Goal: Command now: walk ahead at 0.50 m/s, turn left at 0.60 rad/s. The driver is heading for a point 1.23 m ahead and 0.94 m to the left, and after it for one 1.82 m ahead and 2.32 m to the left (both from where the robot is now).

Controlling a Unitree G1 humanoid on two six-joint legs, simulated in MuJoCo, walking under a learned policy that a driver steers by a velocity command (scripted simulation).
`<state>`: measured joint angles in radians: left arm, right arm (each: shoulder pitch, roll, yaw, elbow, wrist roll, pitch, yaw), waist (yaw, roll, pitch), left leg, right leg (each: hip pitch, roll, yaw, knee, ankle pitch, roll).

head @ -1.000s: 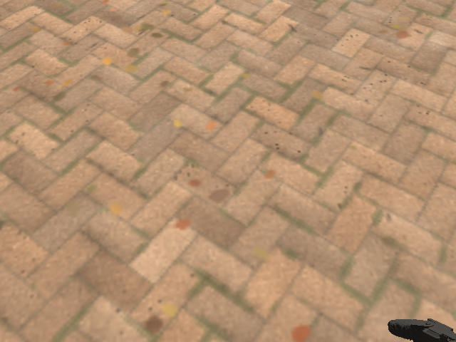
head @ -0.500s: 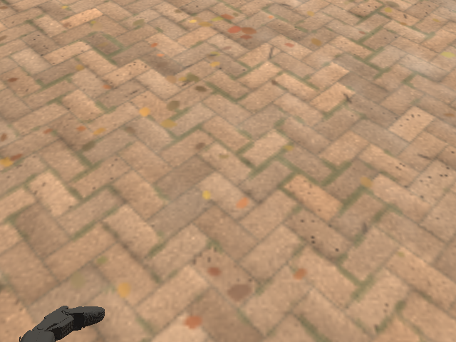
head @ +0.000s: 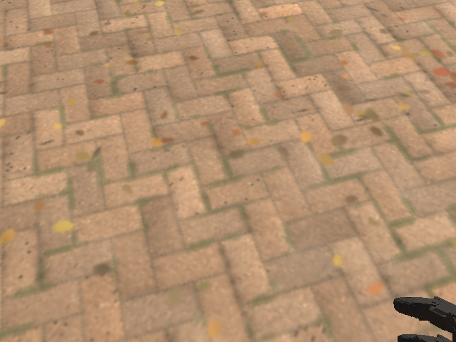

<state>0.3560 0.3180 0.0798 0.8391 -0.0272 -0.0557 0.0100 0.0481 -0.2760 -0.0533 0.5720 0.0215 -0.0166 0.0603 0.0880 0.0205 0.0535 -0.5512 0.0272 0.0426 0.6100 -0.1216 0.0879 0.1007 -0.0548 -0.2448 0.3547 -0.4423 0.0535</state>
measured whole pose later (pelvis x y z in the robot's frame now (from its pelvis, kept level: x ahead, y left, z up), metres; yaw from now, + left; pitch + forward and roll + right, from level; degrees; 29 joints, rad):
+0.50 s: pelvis +0.29 +0.01 +0.00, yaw +18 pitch +2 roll +0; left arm 0.00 0.28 0.04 0.65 0.02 -0.12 -0.02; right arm 0.38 -0.31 -0.08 0.71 0.02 -0.01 -0.03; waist -0.09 -0.02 0.02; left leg -0.12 -0.12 -0.24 0.61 -0.48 0.06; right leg -0.47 0.02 0.06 0.46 0.00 0.01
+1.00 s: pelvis +0.39 +0.06 +0.02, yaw +26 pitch +1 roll -1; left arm 0.19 0.30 0.05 0.81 -0.02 -0.04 -0.02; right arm 0.28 -0.26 -0.03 0.68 -0.01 -0.01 -0.01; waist 0.00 -0.03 -0.01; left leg -0.24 0.00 -0.04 0.48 -0.26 0.04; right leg -0.43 -0.01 -0.02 0.87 -0.42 -0.02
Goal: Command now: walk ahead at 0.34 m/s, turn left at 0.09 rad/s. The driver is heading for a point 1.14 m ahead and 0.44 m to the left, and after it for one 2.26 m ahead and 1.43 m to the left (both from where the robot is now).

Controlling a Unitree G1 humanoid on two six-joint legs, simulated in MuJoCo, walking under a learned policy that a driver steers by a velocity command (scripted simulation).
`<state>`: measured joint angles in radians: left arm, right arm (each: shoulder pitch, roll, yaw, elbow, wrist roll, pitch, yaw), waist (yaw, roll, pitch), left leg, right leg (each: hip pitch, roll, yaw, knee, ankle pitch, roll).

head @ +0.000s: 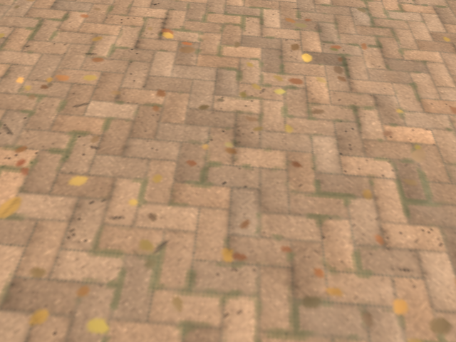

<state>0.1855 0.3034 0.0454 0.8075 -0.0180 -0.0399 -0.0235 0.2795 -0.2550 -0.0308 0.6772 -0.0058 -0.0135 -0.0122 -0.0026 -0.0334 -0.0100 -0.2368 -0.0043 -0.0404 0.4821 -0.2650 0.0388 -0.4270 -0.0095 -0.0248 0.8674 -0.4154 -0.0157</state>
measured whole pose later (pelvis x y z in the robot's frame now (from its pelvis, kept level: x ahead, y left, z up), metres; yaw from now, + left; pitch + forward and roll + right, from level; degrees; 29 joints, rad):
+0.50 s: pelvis +0.19 -0.05 +0.00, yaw +11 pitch +1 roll -1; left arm 0.28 0.26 0.05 0.86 0.01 -0.09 -0.01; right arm 0.29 -0.31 -0.08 0.71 0.03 -0.02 -0.01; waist 0.04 0.05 0.00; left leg -0.62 0.07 -0.08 1.08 -0.22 0.01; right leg -0.11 0.01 -0.12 0.32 -0.23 -0.03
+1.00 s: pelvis +0.44 +0.09 +0.00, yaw +28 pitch +1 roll +0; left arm 0.12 0.32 0.05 0.73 0.01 -0.10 -0.01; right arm 0.31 -0.28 -0.06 0.67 0.01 -0.05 0.02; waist -0.03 -0.03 0.06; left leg -0.23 -0.12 -0.05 0.37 -0.15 0.11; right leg -0.62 -0.11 0.07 1.03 -0.24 0.04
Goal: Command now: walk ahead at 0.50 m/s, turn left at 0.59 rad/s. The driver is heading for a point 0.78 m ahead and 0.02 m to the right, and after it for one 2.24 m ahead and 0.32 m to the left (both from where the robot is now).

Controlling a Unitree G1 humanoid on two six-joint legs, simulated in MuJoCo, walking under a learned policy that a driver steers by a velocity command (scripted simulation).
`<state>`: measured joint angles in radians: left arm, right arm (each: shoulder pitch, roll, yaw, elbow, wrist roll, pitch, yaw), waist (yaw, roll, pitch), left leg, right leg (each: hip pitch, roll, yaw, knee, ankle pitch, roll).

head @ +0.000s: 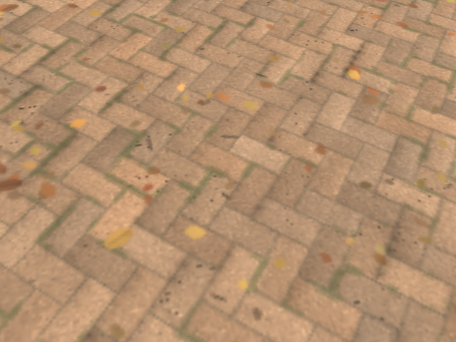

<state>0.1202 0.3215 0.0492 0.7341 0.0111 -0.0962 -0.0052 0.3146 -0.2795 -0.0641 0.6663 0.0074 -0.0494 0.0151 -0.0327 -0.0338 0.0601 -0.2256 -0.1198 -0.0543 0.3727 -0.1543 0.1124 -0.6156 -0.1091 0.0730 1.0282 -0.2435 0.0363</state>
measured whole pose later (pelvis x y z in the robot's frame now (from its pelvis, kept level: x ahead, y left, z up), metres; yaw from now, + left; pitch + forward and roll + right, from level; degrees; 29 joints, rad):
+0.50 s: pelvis +0.29 -0.04 +0.00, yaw +13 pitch +1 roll -1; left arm 0.31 0.27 0.06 0.81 0.00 -0.09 -0.02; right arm 0.23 -0.30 -0.05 0.69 0.01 -0.05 -0.01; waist 0.04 0.04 0.03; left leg -0.56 0.05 -0.07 1.04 -0.32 0.01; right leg -0.19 0.05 -0.02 0.35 -0.18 -0.04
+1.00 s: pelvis +0.54 +0.09 +0.00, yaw +8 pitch +0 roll +1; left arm 0.25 0.32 0.07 0.80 -0.03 -0.03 0.00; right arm 0.28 -0.26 -0.06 0.79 -0.02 -0.10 0.02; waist -0.03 -0.06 0.02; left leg -0.13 -0.03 0.12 0.31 -0.19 0.05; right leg -0.63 -0.10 0.07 1.07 -0.19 0.01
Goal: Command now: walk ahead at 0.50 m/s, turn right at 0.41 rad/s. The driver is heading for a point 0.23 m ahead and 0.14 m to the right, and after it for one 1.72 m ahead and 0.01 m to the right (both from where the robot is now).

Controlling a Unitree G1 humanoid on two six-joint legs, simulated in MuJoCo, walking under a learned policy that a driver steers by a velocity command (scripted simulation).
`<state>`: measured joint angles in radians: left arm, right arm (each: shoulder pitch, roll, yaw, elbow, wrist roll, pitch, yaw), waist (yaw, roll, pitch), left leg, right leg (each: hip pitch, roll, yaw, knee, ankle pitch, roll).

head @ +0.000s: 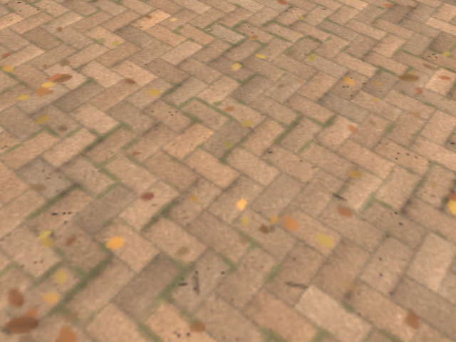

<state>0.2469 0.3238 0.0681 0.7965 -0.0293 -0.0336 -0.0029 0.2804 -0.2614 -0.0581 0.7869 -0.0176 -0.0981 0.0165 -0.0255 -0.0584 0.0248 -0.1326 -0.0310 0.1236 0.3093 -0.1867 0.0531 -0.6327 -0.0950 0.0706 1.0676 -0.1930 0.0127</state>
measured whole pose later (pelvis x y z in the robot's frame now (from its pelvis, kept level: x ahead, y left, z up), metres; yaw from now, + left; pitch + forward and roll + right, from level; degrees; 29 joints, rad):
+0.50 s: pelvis +0.25 -0.06 -0.01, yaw -17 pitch +2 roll +0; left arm 0.19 0.30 0.07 0.67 0.00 -0.02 -0.02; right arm 0.12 -0.32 -0.05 0.74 0.00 -0.07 -0.02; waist 0.02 0.02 0.09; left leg -0.58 0.06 -0.06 1.12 -0.40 -0.07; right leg -0.33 0.10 0.02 0.43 -0.13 -0.10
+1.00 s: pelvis +0.37 -0.05 -0.01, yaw -6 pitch +3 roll -1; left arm 0.12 0.30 0.07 0.74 -0.01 0.00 0.01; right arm 0.22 -0.30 -0.07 0.73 0.02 0.01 -0.03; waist -0.03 -0.01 0.02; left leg -0.35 -0.04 -0.12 0.46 -0.16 0.03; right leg -0.42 0.04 0.05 0.80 -0.45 0.04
